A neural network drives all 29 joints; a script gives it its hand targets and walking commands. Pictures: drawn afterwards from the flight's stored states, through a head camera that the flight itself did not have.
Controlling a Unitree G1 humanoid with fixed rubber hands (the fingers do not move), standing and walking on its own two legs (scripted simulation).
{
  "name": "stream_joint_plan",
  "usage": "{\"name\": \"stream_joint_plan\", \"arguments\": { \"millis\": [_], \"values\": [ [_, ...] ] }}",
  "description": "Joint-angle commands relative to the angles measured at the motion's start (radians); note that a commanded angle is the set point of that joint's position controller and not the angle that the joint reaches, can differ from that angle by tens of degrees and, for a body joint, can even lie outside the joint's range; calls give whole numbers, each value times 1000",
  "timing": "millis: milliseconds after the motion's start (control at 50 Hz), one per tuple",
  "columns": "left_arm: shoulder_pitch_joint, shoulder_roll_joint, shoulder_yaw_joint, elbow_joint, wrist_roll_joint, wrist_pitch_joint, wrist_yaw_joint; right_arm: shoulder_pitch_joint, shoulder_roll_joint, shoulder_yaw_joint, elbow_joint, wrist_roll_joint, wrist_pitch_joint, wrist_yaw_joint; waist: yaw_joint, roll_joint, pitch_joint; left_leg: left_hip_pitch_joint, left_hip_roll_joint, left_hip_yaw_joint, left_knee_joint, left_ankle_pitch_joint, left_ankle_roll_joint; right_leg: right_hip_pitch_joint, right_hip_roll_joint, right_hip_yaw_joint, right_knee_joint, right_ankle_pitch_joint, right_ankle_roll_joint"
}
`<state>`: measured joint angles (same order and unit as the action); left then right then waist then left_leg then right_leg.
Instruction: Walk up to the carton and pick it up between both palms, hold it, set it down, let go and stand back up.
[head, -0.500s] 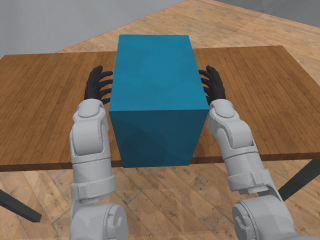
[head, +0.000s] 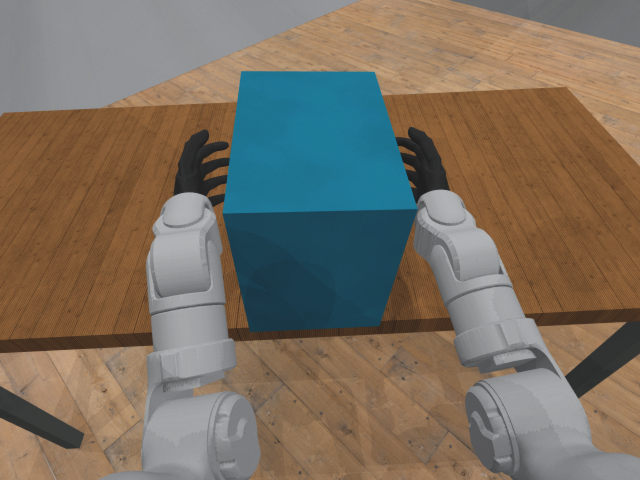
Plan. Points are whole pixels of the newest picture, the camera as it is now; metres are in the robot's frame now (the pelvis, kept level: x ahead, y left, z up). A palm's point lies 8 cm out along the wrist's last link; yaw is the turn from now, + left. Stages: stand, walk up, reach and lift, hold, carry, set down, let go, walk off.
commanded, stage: set down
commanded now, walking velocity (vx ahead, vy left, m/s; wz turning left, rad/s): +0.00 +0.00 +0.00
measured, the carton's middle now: (312, 202) +0.44 +0.02 +0.10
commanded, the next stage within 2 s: none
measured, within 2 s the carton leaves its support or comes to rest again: rests again in 1.50 s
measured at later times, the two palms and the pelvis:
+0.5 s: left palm (211, 187) +0.41 +0.14 +0.17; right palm (430, 181) +0.43 -0.14 +0.15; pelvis +0.01 +0.00 +0.00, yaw +1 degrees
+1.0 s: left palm (212, 178) +0.43 +0.14 +0.16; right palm (425, 174) +0.44 -0.14 +0.14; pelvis +0.01 +0.00 +0.00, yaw +2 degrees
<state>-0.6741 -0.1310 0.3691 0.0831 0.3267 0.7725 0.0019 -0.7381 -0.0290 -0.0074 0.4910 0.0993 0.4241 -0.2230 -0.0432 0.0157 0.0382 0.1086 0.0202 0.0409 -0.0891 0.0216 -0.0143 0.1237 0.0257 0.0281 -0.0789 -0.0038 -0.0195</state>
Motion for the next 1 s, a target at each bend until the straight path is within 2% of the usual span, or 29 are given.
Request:
{"name": "stream_joint_plan", "arguments": {
  "millis": [0, 40, 60, 80, 160, 200, 220, 260, 320, 340, 360, 400, 420, 440, 460, 480, 500, 520, 620, 640, 660, 740, 780, 800, 820, 900, 920, 960, 980],
  "values": [
    [-563, -282, -275, -25, -125, -66, -116, -575, 338, 160, -120, 17, -58, 120, -19, 0, -427, 175, -32, -19, 51, 278, 33, 78, 7, -13, 87, 364, 82],
    [-544, -299, -276, 13, -129, -77, -119, -576, 343, 156, -114, 4, -67, 128, -14, -3, -418, 181, -38, -18, 56, 272, 32, 68, 6, -18, 87, 364, 78],
    [-567, -274, -258, 37, -111, -86, -122, -563, 357, 137, -66, -6, -67, 132, -16, -4, -395, 155, -41, -20, 48, 260, 35, 66, 6, -19, 86, 381, 84],
    [-581, -269, -249, 43, -100, -96, -123, -571, 336, 108, -42, -25, -71, 139, -33, 10, -397, 169, -37, -23, 40, 239, 28, 51, 12, -26, 78, 335, 81],
    [-618, -278, -216, 124, -93, -140, -118, -626, 344, 63, -21, -65, -97, 162, -23, -24, -363, 149, -35, -30, 40, 236, 33, 12, 16, -30, 58, 289, 77],
    [-640, -276, -188, 146, -73, -168, -107, -678, 356, 50, -7, -87, -109, 182, 9, -32, -413, 128, -30, -34, 29, 199, 37, 9, 13, -38, 53, 231, 66],
    [-648, -285, -186, 173, -75, -180, -101, -676, 345, 28, 26, -107, -114, 195, -5, -37, -407, 121, -26, -32, 20, 189, 34, -10, 18, -45, 41, 197, 68],
    [-641, -295, -181, 207, -56, -198, -94, -655, 329, -18, 94, -137, -127, 213, -17, 5, -424, 154, -22, -30, 29, 239, 25, -29, 21, -49, 28, 233, 54],
    [-640, -310, -165, 245, -52, -229, -81, -689, 363, -14, 97, -154, -157, 233, -9, -8, -526, 205, -26, -44, 48, 330, 27, -32, 24, -50, 29, 321, 54],
    [-664, -321, -180, 219, -63, -242, -71, -722, 379, -5, 73, -146, -170, 241, 1, 5, -568, 193, -25, -49, 55, 364, 27, -20, 23, -51, 35, 355, 49],
    [-657, -319, -172, 232, -60, -250, -63, -743, 401, 14, 68, -139, -181, 248, 21, -18, -583, 197, -28, -43, 60, 402, 34, -12, 24, -50, 47, 404, 54],
    [-692, -331, -178, 224, -61, -268, -51, -742, 421, 10, 110, -152, -188, 254, 14, -35, -604, 166, -33, -46, 49, 408, 35, 23, 21, -43, 60, 463, 55],
    [-667, -319, -145, 275, -42, -270, -49, -722, 412, -3, 168, -161, -190, 256, 26, -31, -548, 150, -36, -40, 47, 386, 39, 18, 22, -45, 58, 452, 59],
    [-668, -333, -159, 277, -53, -277, -47, -722, 427, 0, 149, -171, -193, 255, 17, -16, -562, 153, -35, -40, 57, 404, 43, 20, 23, -41, 65, 490, 58],
    [-692, -321, -149, 292, -44, -284, -45, -739, 415, -7, 168, -170, -197, 256, 30, -9, -543, 126, -42, -39, 53, 390, 40, 24, 25, -41, 64, 484, 58],
    [-685, -328, -135, 322, -41, -290, -42, -731, 416, -13, 191, -182, -199, 253, 24, -27, -524, 116, -45, -36, 47, 371, 44, 38, 21, -42, 64, 478, 61],
    [-676, -342, -151, 301, -51, -297, -40, -733, 429, -14, 185, -170, -205, 253, 23, -2, -548, 130, -43, -34, 56, 403, 48, 26, 17, -35, 75, 515, 58],
    [-720, -334, -143, 318, -49, -307, -40, -755, 436, -17, 195, -177, -207, 254, 29, -29, -551, 113, -45, -38, 54, 383, 53, 32, 17, -35, 78, 512, 61],
    [-753, -333, -134, 384, -60, -360, -37, -780, 430, -69, 232, -215, -228, 264, 13, -28, -585, 67, -41, -44, 42, 335, 54, 25, 19, -43, 74, 456, 62],
    [-776, -329, -142, 378, -57, -373, -34, -763, 416, -111, 273, -243, -226, 265, -17, -23, -573, 73, -36, -44, 31, 312, 50, 1, 18, -42, 56, 408, 59],
    [-772, -313, -132, 421, -54, -377, -32, -764, 414, -114, 274, -248, -229, 266, 1, -18, -582, 69, -41, -40, 35, 302, 53, -4, 14, -43, 47, 390, 56],
    [-805, -337, -125, 472, -58, -414, -32, -804, 446, -143, 295, -283, -232, 279, -8, -25, -612, 39, -38, -52, 32, 333, 56, -2, 15, -47, 52, 441, 58],
    [-822, -317, -83, 516, -33, -431, -32, -801, 461, -164, 343, -305, -234, 285, 9, -39, -602, 9, -42, -49, 17, 298, 62, 23, 13, -51, 57, 437, 58],
    [-814, -326, -89, 527, -32, -437, -32, -795, 455, -167, 340, -314, -235, 287, 5, -29, -599, 6, -43, -44, 14, 304, 62, 25, 16, -51, 52, 429, 56],
    [-820, -305, -71, 547, -32, -442, -35, -797, 458, -174, 358, -323, -231, 291, 3, -54, -574, -1, -43, -53, 13, 294, 69, 12, 16, -48, 53, 425, 56],
    [-839, -332, -68, 596, -33, -452, -27, -872, 483, -172, 316, -313, -239, 306, 30, -38, -630, -14, -42, -53, 19, 323, 70, 35, 12, -47, 69, 462, 55],
    [-848, -351, -84, 568, -37, -453, -22, -888, 479, -181, 318, -309, -242, 314, 23, -12, -644, -9, -37, -59, 27, 347, 58, 15, 16, -50, 68, 470, 48],
    [-841, -340, -69, 590, -22, -450, -10, -911, 482, -178, 321, -305, -245, 324, 48, -14, -652, 9, -35, -49, 28, 330, 62, -18, 18, -45, 56, 412, 50],
    [-842, -339, -77, 596, -26, -452, -9, -893, 474, -194, 335, -313, -242, 326, 31, -14, -645, 14, -35, -51, 33, 323, 66, -30, 17, -46, 48, 413, 49]
  ]
}}
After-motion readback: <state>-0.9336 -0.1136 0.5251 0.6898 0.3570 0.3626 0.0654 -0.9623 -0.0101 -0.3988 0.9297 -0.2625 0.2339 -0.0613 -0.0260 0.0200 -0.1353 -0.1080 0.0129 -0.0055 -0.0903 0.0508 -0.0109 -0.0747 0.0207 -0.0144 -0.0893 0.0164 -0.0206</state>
